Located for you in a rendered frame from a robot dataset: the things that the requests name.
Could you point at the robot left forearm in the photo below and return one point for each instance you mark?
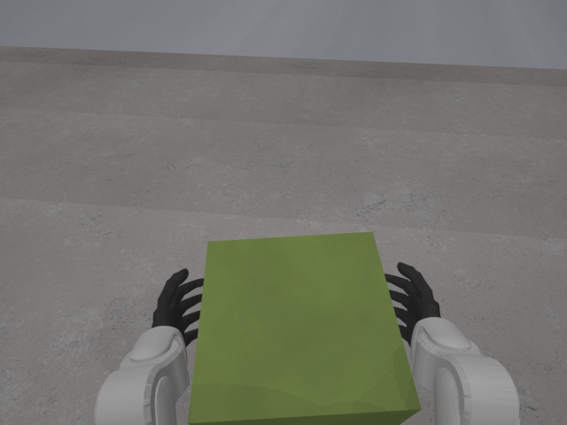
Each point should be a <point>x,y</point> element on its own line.
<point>151,379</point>

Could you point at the right robot hand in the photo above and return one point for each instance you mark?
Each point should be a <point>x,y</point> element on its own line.
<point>420,303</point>

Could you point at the left robot hand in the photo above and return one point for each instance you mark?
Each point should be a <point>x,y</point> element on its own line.
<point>170,308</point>

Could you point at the robot right forearm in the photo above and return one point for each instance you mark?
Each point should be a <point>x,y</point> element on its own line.
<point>468,388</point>

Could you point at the carton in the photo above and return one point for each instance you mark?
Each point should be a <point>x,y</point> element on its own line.
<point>299,330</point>

